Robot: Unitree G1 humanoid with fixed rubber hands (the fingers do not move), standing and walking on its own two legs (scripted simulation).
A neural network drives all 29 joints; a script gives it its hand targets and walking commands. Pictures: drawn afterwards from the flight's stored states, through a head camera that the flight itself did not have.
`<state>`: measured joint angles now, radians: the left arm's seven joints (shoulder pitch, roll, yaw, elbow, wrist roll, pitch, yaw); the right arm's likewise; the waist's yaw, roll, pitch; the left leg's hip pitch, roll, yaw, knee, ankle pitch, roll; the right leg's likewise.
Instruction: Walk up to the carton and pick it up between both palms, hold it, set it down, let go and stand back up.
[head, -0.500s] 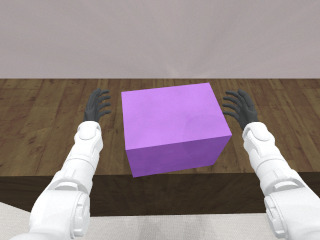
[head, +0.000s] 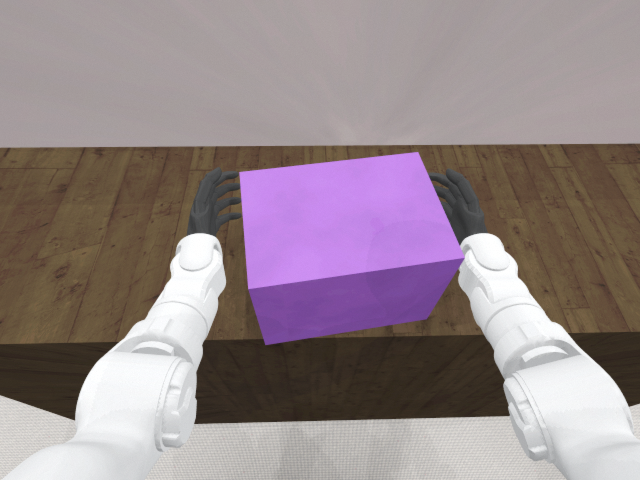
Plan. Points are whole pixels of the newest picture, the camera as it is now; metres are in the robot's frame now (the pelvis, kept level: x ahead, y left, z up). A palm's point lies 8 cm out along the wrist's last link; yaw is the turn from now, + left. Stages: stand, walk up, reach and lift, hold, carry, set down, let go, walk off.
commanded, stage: reach and lift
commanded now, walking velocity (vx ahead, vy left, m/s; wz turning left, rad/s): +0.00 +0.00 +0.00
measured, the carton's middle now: (339, 251) +0.40 -0.02 +0.01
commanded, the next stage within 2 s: none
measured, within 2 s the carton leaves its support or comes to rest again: leaves its support in 1.36 s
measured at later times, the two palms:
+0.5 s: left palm (208, 230) +0.42 +0.15 +0.04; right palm (464, 229) +0.42 -0.19 +0.05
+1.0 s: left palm (183, 241) +0.40 +0.18 +0.04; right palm (437, 236) +0.40 -0.15 +0.05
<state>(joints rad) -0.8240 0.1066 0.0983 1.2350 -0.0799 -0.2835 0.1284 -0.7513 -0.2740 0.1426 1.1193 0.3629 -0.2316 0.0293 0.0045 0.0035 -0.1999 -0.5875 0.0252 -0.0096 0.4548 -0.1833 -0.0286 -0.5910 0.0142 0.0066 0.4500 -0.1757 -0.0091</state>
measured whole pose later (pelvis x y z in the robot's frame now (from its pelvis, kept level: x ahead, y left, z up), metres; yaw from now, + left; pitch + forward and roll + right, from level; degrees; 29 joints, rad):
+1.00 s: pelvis +0.00 +0.01 +0.01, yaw +0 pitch +15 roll -1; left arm -0.77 0.09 0.22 1.25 -0.06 -0.37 0.17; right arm -0.74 -0.08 -0.29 1.12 -0.15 -0.26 0.05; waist 0.00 0.03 -0.15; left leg -0.51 0.03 -0.01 0.44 -0.19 -0.02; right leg -0.48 0.02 0.01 0.38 -0.15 0.00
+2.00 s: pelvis +0.00 +0.02 +0.01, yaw +1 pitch +8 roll -2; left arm -0.73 0.08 0.22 1.07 -0.05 -0.16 0.19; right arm -0.72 -0.09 -0.17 1.10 -0.05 -0.19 -0.01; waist 0.00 0.02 -0.17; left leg -0.38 0.03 -0.02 0.43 -0.19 -0.01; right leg -0.33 0.02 -0.01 0.32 -0.13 0.00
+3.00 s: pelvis -0.02 +0.02 +0.01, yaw +1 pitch -5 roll -2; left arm -0.68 0.13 0.24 0.60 0.11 0.43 0.11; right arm -0.69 -0.05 -0.07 0.74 0.09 0.29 -0.09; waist -0.05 -0.02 -0.09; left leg -0.12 0.02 -0.02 0.40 -0.19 0.00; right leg -0.06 0.01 -0.01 0.27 -0.13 0.01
